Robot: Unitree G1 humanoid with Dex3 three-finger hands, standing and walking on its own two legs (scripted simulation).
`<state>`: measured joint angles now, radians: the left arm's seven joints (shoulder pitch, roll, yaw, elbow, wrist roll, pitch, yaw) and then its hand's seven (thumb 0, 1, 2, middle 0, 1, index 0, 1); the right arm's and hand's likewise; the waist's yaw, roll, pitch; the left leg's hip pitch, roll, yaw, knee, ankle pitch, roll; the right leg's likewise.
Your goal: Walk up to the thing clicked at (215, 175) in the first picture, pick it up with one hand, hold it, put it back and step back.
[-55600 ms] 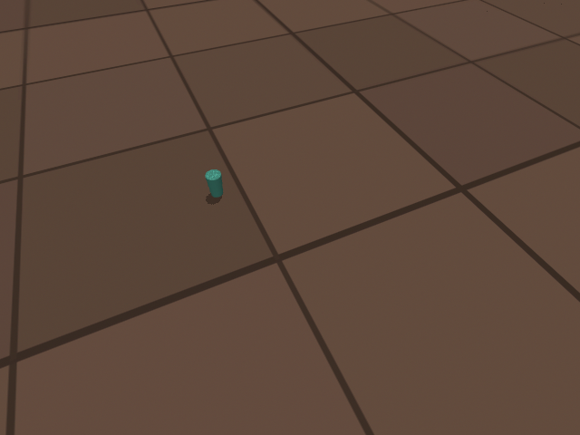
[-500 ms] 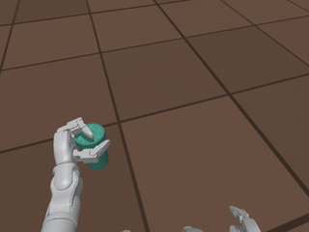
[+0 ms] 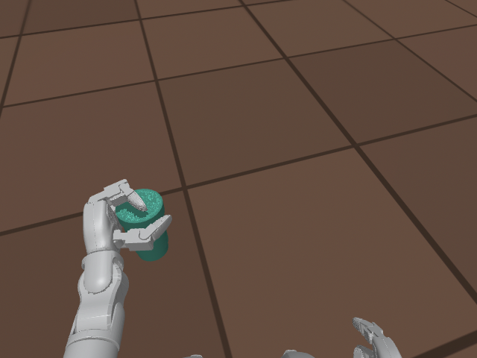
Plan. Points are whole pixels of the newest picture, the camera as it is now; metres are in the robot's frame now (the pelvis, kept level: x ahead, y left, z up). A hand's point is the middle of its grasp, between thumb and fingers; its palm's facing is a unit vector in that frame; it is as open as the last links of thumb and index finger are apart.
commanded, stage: hold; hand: left
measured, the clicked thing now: (146, 228) +0.33 +0.17 +0.01
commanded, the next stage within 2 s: crouch in 0.92 s
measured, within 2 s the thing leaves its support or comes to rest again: neither
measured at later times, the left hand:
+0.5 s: hand (142, 218) +0.33 +0.17 +0.06, palm faces +0.21 -0.98 -0.01, open 6.4 cm
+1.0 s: hand (143, 217) +0.32 +0.16 +0.06, palm faces +0.21 -0.98 -0.01, open 6.4 cm
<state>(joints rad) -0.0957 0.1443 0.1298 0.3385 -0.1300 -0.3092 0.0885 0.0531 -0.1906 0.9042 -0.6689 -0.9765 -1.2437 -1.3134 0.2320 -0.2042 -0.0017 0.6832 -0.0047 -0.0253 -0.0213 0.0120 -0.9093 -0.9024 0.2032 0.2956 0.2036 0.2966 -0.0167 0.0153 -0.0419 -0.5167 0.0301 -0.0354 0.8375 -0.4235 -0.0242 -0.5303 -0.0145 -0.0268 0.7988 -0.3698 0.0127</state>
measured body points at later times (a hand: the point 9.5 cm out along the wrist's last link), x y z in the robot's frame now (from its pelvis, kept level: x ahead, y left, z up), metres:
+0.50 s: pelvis +0.00 +0.00 +0.00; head +0.03 +0.00 +0.45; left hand +0.31 +0.22 +0.06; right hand +0.13 -0.24 -0.11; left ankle +0.00 +0.13 -0.70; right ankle +0.02 -0.13 -0.70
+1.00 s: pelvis +0.00 +0.00 +0.00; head +0.02 +0.00 +0.45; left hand +0.31 +0.22 +0.06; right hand +0.13 -0.24 -0.11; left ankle +0.00 +0.13 -0.70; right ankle +0.02 -0.13 -0.70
